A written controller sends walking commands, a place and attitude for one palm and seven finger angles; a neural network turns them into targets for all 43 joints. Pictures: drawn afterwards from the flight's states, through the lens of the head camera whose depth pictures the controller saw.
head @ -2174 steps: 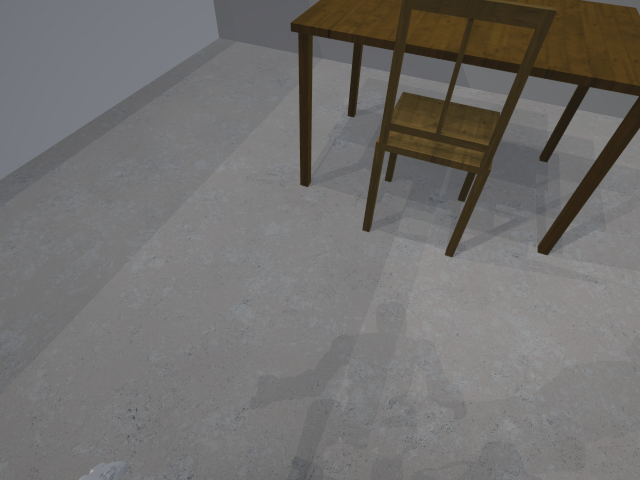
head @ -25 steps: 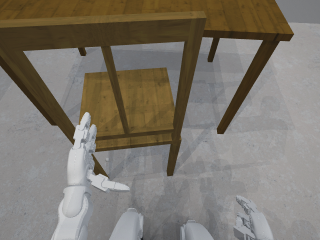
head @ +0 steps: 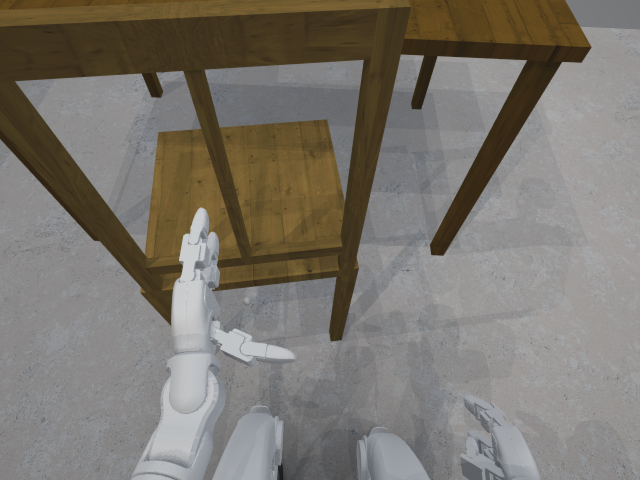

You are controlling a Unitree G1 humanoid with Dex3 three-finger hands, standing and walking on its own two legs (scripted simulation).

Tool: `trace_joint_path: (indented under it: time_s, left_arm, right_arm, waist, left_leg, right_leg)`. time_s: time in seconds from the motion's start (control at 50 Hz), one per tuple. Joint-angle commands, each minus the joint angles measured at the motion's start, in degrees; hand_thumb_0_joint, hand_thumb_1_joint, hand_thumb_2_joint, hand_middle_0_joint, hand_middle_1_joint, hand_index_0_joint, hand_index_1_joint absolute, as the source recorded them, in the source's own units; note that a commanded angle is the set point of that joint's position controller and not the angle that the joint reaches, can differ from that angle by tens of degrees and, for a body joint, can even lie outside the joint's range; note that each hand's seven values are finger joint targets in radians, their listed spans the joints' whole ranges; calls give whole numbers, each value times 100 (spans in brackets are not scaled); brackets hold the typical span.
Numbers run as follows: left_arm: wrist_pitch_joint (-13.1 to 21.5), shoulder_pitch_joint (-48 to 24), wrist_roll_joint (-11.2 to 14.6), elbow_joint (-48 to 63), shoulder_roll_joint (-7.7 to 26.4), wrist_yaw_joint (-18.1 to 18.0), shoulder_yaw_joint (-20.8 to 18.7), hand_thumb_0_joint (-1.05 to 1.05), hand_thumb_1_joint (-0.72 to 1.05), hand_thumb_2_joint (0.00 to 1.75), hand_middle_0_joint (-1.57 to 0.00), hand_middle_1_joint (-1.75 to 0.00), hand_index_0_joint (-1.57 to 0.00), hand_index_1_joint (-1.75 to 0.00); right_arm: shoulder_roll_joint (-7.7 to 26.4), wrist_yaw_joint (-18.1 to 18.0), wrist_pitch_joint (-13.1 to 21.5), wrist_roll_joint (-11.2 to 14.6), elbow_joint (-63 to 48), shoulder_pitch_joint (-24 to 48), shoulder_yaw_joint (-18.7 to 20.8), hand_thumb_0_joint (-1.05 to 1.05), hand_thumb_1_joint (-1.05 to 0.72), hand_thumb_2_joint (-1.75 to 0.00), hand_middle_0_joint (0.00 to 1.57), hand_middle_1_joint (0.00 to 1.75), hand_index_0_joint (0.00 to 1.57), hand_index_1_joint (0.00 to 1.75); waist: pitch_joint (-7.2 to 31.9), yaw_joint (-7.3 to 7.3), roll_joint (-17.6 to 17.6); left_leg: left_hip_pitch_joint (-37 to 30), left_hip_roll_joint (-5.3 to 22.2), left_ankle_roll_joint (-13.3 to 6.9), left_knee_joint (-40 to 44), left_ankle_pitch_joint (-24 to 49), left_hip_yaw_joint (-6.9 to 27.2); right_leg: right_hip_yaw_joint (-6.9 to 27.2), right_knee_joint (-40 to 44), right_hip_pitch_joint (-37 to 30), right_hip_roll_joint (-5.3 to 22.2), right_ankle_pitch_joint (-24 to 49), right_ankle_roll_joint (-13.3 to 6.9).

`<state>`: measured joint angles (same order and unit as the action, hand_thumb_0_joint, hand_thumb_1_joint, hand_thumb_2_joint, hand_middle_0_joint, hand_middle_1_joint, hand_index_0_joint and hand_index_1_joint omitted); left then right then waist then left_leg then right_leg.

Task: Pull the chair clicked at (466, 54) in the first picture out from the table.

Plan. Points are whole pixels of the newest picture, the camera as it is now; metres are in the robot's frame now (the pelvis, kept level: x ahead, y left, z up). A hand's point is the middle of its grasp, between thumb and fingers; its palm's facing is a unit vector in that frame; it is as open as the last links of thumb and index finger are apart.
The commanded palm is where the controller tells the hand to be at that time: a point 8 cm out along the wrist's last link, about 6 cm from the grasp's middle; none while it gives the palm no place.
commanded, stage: aim the fingers beside a spindle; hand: left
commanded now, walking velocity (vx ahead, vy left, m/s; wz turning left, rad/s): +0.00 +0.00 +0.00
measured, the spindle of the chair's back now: (227, 185) +0.46 +0.14 +0.06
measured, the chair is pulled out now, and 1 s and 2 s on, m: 0.16 0.16 0.16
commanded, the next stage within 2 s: none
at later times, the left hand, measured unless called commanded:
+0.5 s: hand (250, 300) +0.32 +0.10 +0.02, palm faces +0.09 -1.00 +0.00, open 17.0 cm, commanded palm +0.29 +0.14 +0.02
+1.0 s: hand (270, 310) +0.32 +0.07 +0.01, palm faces +0.08 -1.00 +0.03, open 16.9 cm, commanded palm +0.30 +0.14 +0.03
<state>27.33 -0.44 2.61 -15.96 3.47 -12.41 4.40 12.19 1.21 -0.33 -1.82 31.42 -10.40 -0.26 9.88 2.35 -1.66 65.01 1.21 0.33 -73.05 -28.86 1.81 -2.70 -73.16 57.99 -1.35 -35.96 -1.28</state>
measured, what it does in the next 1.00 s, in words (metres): stands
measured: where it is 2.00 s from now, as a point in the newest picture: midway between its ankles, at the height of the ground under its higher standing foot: outside the picture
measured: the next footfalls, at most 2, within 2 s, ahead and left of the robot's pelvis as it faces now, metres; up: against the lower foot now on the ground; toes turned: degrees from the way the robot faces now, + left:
none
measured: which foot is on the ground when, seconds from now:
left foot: down 0.00-1.00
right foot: down 0.00-1.00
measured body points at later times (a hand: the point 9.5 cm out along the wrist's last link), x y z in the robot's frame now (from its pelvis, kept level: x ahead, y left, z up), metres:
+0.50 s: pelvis +0.00 -0.01 +0.00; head +0.09 -0.01 +0.44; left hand +0.31 +0.15 +0.03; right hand +0.16 -0.24 -0.12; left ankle +0.05 +0.12 -0.62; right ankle -0.01 -0.11 -0.62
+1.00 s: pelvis +0.00 +0.00 +0.00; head +0.10 +0.00 +0.43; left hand +0.31 +0.13 +0.02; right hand +0.16 -0.23 -0.11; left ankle +0.05 +0.12 -0.62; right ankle -0.01 -0.11 -0.62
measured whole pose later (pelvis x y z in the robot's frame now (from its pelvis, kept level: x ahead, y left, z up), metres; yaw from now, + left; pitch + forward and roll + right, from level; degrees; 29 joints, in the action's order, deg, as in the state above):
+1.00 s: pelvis +0.00 +0.00 +0.00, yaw +0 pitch +21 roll -2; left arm 28.2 -1.2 0.4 -18.9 1.2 -14.7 7.0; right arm 11.4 1.4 -2.1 -1.8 30.4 -10.4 -0.2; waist 10.0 2.9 -1.3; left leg 66.5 1.3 0.4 -73.8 -28.7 1.4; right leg -2.3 -74.4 59.9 -1.4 -35.9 -1.3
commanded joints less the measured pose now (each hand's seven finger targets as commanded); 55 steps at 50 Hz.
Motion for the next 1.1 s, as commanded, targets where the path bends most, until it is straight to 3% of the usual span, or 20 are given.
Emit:
trace_joint_path:
  time_s: [0.0, 0.06, 0.14, 0.16, 0.2, 0.24, 0.3, 0.4, 0.48, 0.54, 0.6, 0.64, 0.7, 0.76, 0.8, 0.84, 0.9, 0.94, 1.0, 1.08]
  left_arm:
    - [463, -1046, -220, 895, 119, -145, -5, 0, -50, 30, -6, -8, -6, -8]
    - [292, -1024, -234, 490, -197, -36, 291, 0, -50, 30, -6, -8, -6, -8]
    - [266, -1146, -116, 567, 108, -2, -70, 0, -50, 30, -6, -8, -6, -8]
    - [328, -1242, -92, 730, 108, -23, -91, 0, -50, 30, -6, -8, -6, -8]
    - [514, -1368, -58, 1118, 513, -145, -489, 0, -50, 30, -6, -8, -6, -8]
    - [690, -1320, -51, 1404, 536, -235, -529, 0, -50, 30, -6, -8, -6, -8]
    - [769, -1181, -72, 1401, 409, -218, -345, 0, -50, 30, -6, -8, -6, -8]
    - [359, -949, -21, 187, -274, 293, 376, 0, -50, 30, -6, -8, -6, -8]
    - [301, -1085, 131, 265, -8, 408, 59, 0, -50, 30, -6, -8, -6, -8]
    - [634, -1592, 52, 1159, 438, 92, -382, 0, -50, 30, -6, -8, -6, -8]
    - [898, -1499, -80, 1713, 826, -302, -764, 0, -50, 30, -6, -8, -6, -8]
    - [888, -1224, -168, 1520, 539, -378, -511, 0, -50, 30, -6, -8, -6, -8]
    - [522, -847, -181, 733, -143, -106, 202, 0, -50, 30, -6, -8, -6, -8]
    - [130, -823, -95, 99, -515, 283, 656, 0, -50, 30, -6, -8, -6, -8]
    - [43, -991, -13, 45, -582, 398, 711, 0, -50, 30, -6, -8, -6, -8]
    - [182, -1371, 2, 426, -402, 299, 529, 0, -50, 30, -6, -8, -6, -8]
    - [660, -1699, -144, 1462, 583, -245, -425, 0, -50, 30, -6, -8, -6, -8]
    - [912, -1641, -287, 1878, 712, -613, -642, 0, -50, 30, -6, -8, -6, -8]
    - [859, -1353, -455, 1392, 512, -783, -472, 0, -50, 30, -6, -8, -6, -8]
    - [225, -882, -375, 85, -389, -166, 501, 0, -50, 30, -6, -8, -6, -8]
  right_arm:
    - [690, 5, 185, -33, -662, -11, 289, 0, -90, -90, 20, 30, 20, 30]
    - [711, 41, 113, -2, -690, 0, 298, 0, -90, -90, 20, 30, 20, 30]
    - [732, 9, 31, 26, -765, 14, 300, 0, -90, -90, 20, 30, 20, 30]
    - [713, 1, 31, 11, -784, 30, 301, 0, -90, -90, 20, 30, 20, 30]
    - [704, -27, 42, -8, -775, 13, 297, 0, -90, -90, 20, 30, 20, 30]
    - [640, -19, 55, -25, -763, 12, 287, 0, -90, -90, 20, 30, 20, 30]
    - [646, 2, 84, -35, -712, -11, 288, 0, -90, -90, 20, 30, 20, 30]
    - [731, -10, 66, 63, -621, -49, 298, 0, -90, -90, 20, 30, 20, 30]
    - [783, -53, 53, 104, -715, 5, 315, 0, -90, -90, 20, 30, 20, 30]
    - [710, -67, 82, 20, -761, 37, 327, 0, -90, -90, 20, 30, 20, 30]
    - [649, -27, 92, -43, -746, -33, 315, 0, -90, -90, 20, 30, 20, 30]
    - [615, 23, 64, -51, -713, -18, 291, 0, -90, -90, 20, 30, 20, 30]
    - [689, 64, 26, 2, -721, -31, 295, 0, -90, -90, 20, 30, 20, 30]
    - [761, 26, -22, 110, -724, -58, 307, 0, -90, -90, 20, 30, 20, 30]
    - [779, -8, -4, 166, -785, -27, 300, 0, -90, -90, 20, 30, 20, 30]
    - [767, -43, 19, 133, -817, 18, 318, 0, -90, -90, 20, 30, 20, 30]
    - [731, -61, 67, 1, -831, 24, 323, 0, -90, -90, 20, 30, 20, 30]
    - [585, -18, 61, -66, -805, -22, 289, 0, -90, -90, 20, 30, 20, 30]
    - [567, 58, -3, -84, -742, -4, 249, 0, -90, -90, 20, 30, 20, 30]
    - [718, 79, -83, 38, -728, -10, 270, 0, -90, -90, 20, 30, 20, 30]
  waist:
    - [1958, 120, 197]
    - [1768, 172, 279]
    - [1877, 51, 410]
    - [2016, 35, 337]
    - [2221, -44, 200]
    - [2409, -90, 85]
    - [2345, 24, 90]
    - [1398, 331, 642]
    - [1592, 133, 590]
    - [2289, -46, 90]
    - [2672, -157, -210]
    - [2516, -65, -125]
    - [1945, 210, 241]
    - [1369, 318, 602]
    - [1209, 298, 583]
    - [1509, 218, 484]
    - [2331, -113, -4]
    - [2762, -210, -268]
    - [2374, -39, -102]
    - [1565, 264, 498]
  left_leg:
    - [-1908, -51, -170, 717, 1446, 52]
    - [-1745, -71, -174, 724, 1158, 28]
    - [-1618, -110, -187, 733, 1121, -30]
    - [-1652, -120, -195, 703, 1174, -60]
    - [-1763, -104, -190, 674, 1367, -55]
    - [-1907, -114, -183, 680, 1555, -76]
    - [-1909, -100, -194, 653, 1640, -73]
    - [-1428, -91, -218, 666, 916, -28]
    - [-1402, -127, -210, 675, 870, -31]
    - [-1822, -124, -206, 623, 1333, -58]
    - [-2113, -110, -172, 615, 1836, -32]
    - [-2175, -90, -158, 663, 1892, -15]
    - [-1930, -69, -192, 722, 1466, -5]
    - [-1564, -68, -203, 792, 866, 44]
    - [-1530, -77, -210, 830, 676, 85]
    - [-1653, -91, -208, 795, 744, 106]
    - [-2038, -88, -170, 717, 1354, 93]
    - [-2361, -103, -137, 685, 1792, 48]
    - [-2121, -79, -140, 703, 1664, 55]
    - [-1627, -74, -185, 808, 898, 16]
  right_leg:
    - [68, 1114, -510, 73, 1997, -47]
    - [69, 1194, -395, 82, 1796, -43]
    - [153, 1226, -642, 94, 1841, -45]
    - [177, 1211, -704, 103, 1922, -36]
    - [209, 1145, -821, 87, 2125, -40]
    - [232, 1117, -971, 96, 2315, -42]
    - [243, 1132, -982, 85, 2463, -27]
    - [228, 1399, -519, 98, 1788, 14]
    - [239, 1363, -572, 121, 1635, -13]
    - [225, 1113, -667, 118, 2003, -46]
    - [195, 955, -860, 87, 2396, -72]
    - [155, 975, -808, 74, 2447, -63]
    - [102, 1190, -591, 58, 2166, -33]
    - [81, 1379, -373, 60, 1605, -25]
    - [72, 1415, -240, 61, 1303, -46]
    - [42, 1297, -200, 86, 1297, -54]
    - [87, 1015, -394, 75, 1700, -93]
    - [122, 910, -579, 74, 2041, -101]
    - [86, 960, -568, 57, 2014, -84]
    - [70, 1325, -417, 40, 1588, -49]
